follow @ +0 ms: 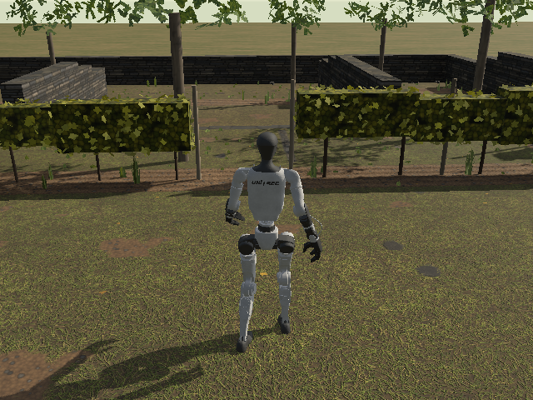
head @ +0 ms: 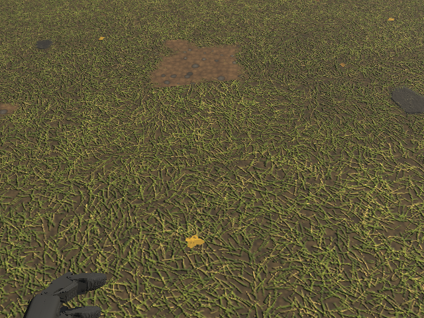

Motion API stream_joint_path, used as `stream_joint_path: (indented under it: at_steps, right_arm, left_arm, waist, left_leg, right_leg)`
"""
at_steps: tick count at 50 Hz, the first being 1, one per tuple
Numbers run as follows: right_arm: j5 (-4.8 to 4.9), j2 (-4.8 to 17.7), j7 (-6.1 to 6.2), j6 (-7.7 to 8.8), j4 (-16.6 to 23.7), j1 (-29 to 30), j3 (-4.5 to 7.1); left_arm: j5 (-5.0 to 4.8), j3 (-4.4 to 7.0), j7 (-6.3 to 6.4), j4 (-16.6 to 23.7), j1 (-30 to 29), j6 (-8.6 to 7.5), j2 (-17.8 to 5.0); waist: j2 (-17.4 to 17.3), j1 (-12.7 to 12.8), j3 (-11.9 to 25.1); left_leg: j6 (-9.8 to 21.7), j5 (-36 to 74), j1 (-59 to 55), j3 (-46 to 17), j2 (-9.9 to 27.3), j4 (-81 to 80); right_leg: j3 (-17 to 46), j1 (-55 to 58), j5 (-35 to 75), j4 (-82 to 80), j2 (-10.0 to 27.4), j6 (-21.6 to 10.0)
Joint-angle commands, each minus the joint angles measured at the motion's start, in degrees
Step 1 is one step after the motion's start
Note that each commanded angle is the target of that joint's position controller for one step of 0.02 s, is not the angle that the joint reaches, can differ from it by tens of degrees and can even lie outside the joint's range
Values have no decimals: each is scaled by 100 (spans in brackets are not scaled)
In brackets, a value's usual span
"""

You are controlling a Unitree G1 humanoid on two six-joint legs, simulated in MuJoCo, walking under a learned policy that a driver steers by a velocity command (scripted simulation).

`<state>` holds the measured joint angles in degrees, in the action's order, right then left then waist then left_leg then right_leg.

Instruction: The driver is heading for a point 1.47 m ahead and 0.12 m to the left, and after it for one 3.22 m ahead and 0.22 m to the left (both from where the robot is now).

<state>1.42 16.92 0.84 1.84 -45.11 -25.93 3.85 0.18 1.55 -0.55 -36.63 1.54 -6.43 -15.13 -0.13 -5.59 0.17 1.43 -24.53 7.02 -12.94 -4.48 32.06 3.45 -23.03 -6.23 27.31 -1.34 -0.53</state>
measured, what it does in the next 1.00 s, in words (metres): walks ahead: left foot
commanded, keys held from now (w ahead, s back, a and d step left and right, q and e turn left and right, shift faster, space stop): w+q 0.44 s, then w+e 0.56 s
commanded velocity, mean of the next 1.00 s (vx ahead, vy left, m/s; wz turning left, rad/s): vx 0.50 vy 0.00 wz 0.16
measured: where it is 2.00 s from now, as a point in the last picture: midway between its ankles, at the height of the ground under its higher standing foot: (169, 181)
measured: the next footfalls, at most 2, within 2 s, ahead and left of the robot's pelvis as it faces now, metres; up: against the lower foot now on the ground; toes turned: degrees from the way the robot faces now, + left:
left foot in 0.48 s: +0.37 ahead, +0.19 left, +0.00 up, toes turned +20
right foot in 1.04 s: +0.77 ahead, +0.03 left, +0.00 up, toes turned +4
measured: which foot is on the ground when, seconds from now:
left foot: up 0.00-0.46, down 0.48-1.00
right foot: down 0.00-0.50, up 0.52-1.00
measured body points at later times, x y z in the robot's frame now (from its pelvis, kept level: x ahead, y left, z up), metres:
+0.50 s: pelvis +0.25 +0.06 -0.01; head +0.28 +0.08 +0.43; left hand +0.16 +0.34 -0.14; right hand +0.55 -0.09 -0.08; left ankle +0.33 +0.17 -0.73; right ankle +0.10 -0.12 -0.71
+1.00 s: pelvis +0.53 +0.12 +0.00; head +0.54 +0.12 +0.45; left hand +0.68 +0.36 -0.11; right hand +0.54 -0.13 -0.14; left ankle +0.33 +0.18 -0.73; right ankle +0.74 +0.02 -0.70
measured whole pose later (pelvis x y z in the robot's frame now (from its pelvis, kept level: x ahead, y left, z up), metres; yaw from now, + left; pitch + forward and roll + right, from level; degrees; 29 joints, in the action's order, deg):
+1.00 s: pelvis +0.53 +0.12 +0.00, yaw +7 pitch +2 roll +0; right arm -5.9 13.1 -3.1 5.9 -51.4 -26.0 0.2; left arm 3.4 -0.6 -5.0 -44.4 6.7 -3.0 -13.3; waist 0.4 -2.2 1.2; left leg -0.5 -23.2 -10.0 13.0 0.6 11.4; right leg -0.7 -37.5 6.5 34.5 1.1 -3.6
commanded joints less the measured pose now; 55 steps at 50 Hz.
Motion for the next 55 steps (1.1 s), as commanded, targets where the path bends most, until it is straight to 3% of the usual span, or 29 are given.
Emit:
stream_joint_path:
  at_steps: [1, 2, 3, 6, 10, 15, 20, 22, 23, 24, 25, 26, 27, 28, 29, 30, 33, 34, 35, 36, 38, 41, 43, 49, 51, 52, 53, 54, 55]
  right_arm:
    - [97, 307, 15, 179, 743, -154, -37]
    - [112, 723, 29, 154, 655, 189, 82]
    - [56, 778, 24, 116, 681, 531, 115]
    - [8, 510, -43, 29, 746, 770, 122]
    - [-22, 269, -110, -18, 978, 1156, 57]
    - [-20, 153, -288, 51, 1226, 1952, -38]
    - [-4, 282, -433, 32, 1583, 2535, -10]
    - [-43, 511, -437, -9, 1590, 2203, 110]
    - [-56, 673, -404, -20, 1433, 1536, 223]
    - [-36, 926, -303, -50, 1177, 609, 377]
    - [-60, 1583, -195, -51, 1061, 125, 481]
    - [-27, 1401, -207, -2, 1147, -54, 389]
    - [-109, 1065, -254, 52, 1082, 155, 267]
    - [-121, 948, -256, 96, 1030, 510, 220]
    - [-124, 742, -255, 136, 981, 882, 157]
    - [-159, 547, -259, 188, 981, 1150, 100]
    - [-203, 464, -259, 357, 833, 1366, 105]
    - [-691, 90, -264, 563, 639, 826, -48]
    - [-753, 117, -291, 595, 544, 659, -29]
    - [-782, 233, -305, 595, 554, 703, -27]
    - [-780, 312, -342, 565, 471, 701, -80]
    - [-771, 270, -382, 523, 274, 568, -178]
    - [-765, 295, -394, 496, 62, 290, -210]
    - [-700, 610, -359, 450, -496, -123, -126]
    - [-710, 833, -298, 458, -547, -87, -28]
    - [-718, 945, -286, 460, -524, 22, 7]
    - [-908, 750, -294, 494, -503, -278, -72]
    - [-1037, 133, -319, 554, -386, -1030, -350]
    - [-854, 355, -564, 517, -367, -371, -317]
  left_arm:
    - [-8, 538, 46, -201, 2073, 92, -1479]
    - [-47, 433, 36, -140, 1805, 84, -1049]
    - [-34, 366, 32, -136, 1541, 88, -831]
    - [62, 278, 24, -224, 1066, 68, -537]
    - [25, 374, 34, -439, 1147, -7, -747]
    - [-26, 430, 70, -656, 1298, 55, -1015]
    - [-156, 505, 82, -892, 1624, 201, -1282]
    - [-188, 558, 125, -897, 1636, 279, -1469]
    - [-209, 534, 134, -937, 1703, 315, -1456]
    - [-163, 442, 144, -968, 1808, 299, -1296]
    - [91, 171, 49, -742, 2306, 212, -572]
    - [-29, 119, -32, -837, 2345, 65, -655]
    - [-319, 300, -67, -709, 1602, 18, -1192]
    - [-380, 265, -61, -563, 1233, -1, -1099]
    - [-278, 258, -18, -625, 1178, 27, -1004]
    - [-208, 287, 1, -707, 1336, 105, -988]
    - [-208, 265, 34, -929, 1752, 345, -683]
    - [691, -60, -285, -936, 1869, 177, -130]
    - [636, -14, -379, -959, 1692, 118, -172]
    - [478, 2, -418, -901, 1501, 75, -316]
    - [345, 29, -411, -785, 1075, 31, -466]
    - [418, -77, -434, -668, 762, 107, -294]
    - [388, -123, -466, -528, 467, 192, -214]
    - [314, -53, -417, -290, -65, 289, -362]
    - [238, 50, -344, -222, 57, 254, -565]
    - [176, 141, -279, -311, 489, 201, -740]
    - [148, 285, -192, -601, 1384, 141, -1068]
    - [100, 374, -82, -967, 2724, 139, -1151]
    - [161, 317, -89, -1384, 3958, 234, -1094]
  waist:
    - [1827, 958, 1381]
    - [1069, 1018, 625]
    - [727, 969, 171]
    - [745, 672, -223]
    - [502, 662, -233]
    - [321, 909, -353]
    - [325, 944, -469]
    - [524, 648, -103]
    - [440, 241, 300]
    - [229, -235, 762]
    - [-1226, 32, 1502]
    - [-1144, -69, 2607]
    - [-482, -253, 1833]
    - [-440, -82, 1015]
    - [-233, 165, 559]
    - [-381, 391, 331]
    - [-402, 674, 139]
    - [-505, 674, -199]
    - [-291, 554, -312]
    - [-256, 529, -278]
    - [-259, 501, -226]
    - [-324, 492, -192]
    - [-344, 412, -316]
    - [-449, 456, -530]
    - [-536, 657, -356]
    - [-473, 940, -130]
    - [-245, 1044, 635]
    - [498, 1221, 2194]
    - [596, 1867, 2718]
  left_leg:
    - [-10, -1048, 3730, 452, 202, 3168]
    - [-57, -523, 4000, 343, 499, 3678]
    - [-86, -70, 3964, 470, 645, 3746]
    - [-155, 664, 3442, 610, 1020, 3376]
    - [-272, 1334, 3539, 712, 1107, 2758]
    - [-166, 2588, 3157, 1075, 1022, 1178]
    - [178, 2069, 2952, 1447, 806, 431]
    - [421, 1469, 2174, 1792, 412, 372]
    - [614, 1586, 1056, 1836, 183, 97]
    - [822, 1918, -584, 1533, 202, -135]
    - [1597, 1938, -2989, -1032, 1896, -101]
    - [2214, 1074, -3404, -3291, 2822, -1104]
    - [1804, 1070, -2764, -2375, 2607, -1284]
    - [1558, 1425, -1805, -1435, 2362, -1366]
    - [1363, 1812, -986, -783, 2098, -1497]
    - [1246, 2115, -386, -285, 1875, -1699]
    - [1232, 2359, 344, 442, 1752, -2258]
    - [1230, 1736, 504, 491, 1850, -2315]
    - [1243, 1700, 262, 577, 1929, -2395]
    - [1244, 1801, 66, 738, 1941, -2416]
    - [1268, 2202, -189, 1118, 1973, -2475]
    - [1221, 3000, -199, 1791, 1844, -2437]
    - [1151, 3273, -230, 2014, 1878, -2466]
    - [879, 4673, -1548, 2285, 2118, -2077]
    - [717, 6416, -1680, 2556, 2087, -1415]
    - [564, 7139, -1423, 2750, 1946, -698]
    - [279, 6882, -395, 2779, 1701, 614]
    - [-456, 4995, 2042, 2415, 1349, 2472]
    - [-687, -691, 3150, 1867, 107, 4233]
  right_leg:
    - [4050, 4133, -2375, -1012, 2677, -1387]
    - [3595, 3505, -2745, -1196, 2398, -1234]
    - [2743, 2943, -2086, -1235, 2132, -1055]
    - [1256, 1893, -485, -1608, 1585, -891]
    - [385, 1807, 659, -1865, 1586, -1052]
    - [-563, 1916, 1136, -1901, 1489, -903]
    - [-1000, 2641, 2079, -1487, 1725, -684]
    - [-1244, 2810, 4030, -586, 1703, -557]
    - [-1341, 2520, 4544, 324, 1618, -480]
    - [-1412, 1597, 3936, 1516, 1441, -322]
    - [-1409, -844, -500, 3778, 741, 6]
    - [-250, -1617, -2889, 4973, 148, 43]
    - [96, -2051, -2503, 5205, 454, -41]
    - [1, -2101, -2030, 4870, 682, -94]
    - [-20, -1874, -1619, 4446, 900, -62]
    - [45, -1496, -1281, 4150, 1045, -24]
    - [118, -1047, -700, 3932, 1044, 133]
    - [225, -1550, -104, 4160, 858, -40]
    - [444, -2051, 180, 3903, 797, -86]
    - [482, -2367, 542, 3638, 729, -85]
    - [493, -2637, 1171, 3070, 666, 1]
    - [85, -2325, 1896, 2172, 658, 90]
    - [-152, -2105, 2044, 1708, 574, 2]
    - [-523, -1713, 1025, 562, 158, -408]
    - [-807, -959, 376, 477, -220, -666]
    - [-1007, -75, 477, 336, -509, -846]
    - [-767, 1873, 1091, 1040, -555, -1204]
    - [1033, 5258, 1185, 1363, 485, -2288]
    - [3463, 6106, 476, -138, 1616, -2799]
Velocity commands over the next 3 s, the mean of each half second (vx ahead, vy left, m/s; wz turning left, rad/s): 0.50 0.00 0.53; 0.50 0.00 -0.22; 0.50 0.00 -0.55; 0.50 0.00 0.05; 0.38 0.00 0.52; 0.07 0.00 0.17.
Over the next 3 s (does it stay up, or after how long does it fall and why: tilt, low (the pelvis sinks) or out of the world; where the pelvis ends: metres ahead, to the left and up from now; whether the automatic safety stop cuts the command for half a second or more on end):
stays up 1.47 0.07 -0.19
